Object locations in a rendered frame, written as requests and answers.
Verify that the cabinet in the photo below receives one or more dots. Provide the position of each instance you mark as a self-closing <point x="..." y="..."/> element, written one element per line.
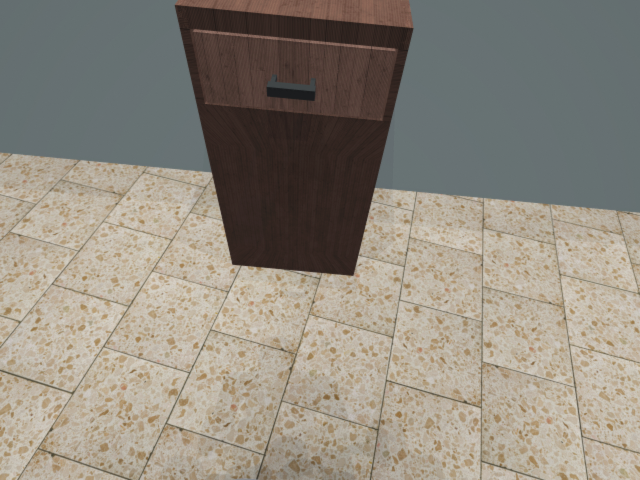
<point x="294" y="187"/>

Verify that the handle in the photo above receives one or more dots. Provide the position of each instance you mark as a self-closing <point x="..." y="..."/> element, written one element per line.
<point x="290" y="90"/>

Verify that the drawer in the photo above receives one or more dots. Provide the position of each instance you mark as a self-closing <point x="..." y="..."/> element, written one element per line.
<point x="351" y="79"/>

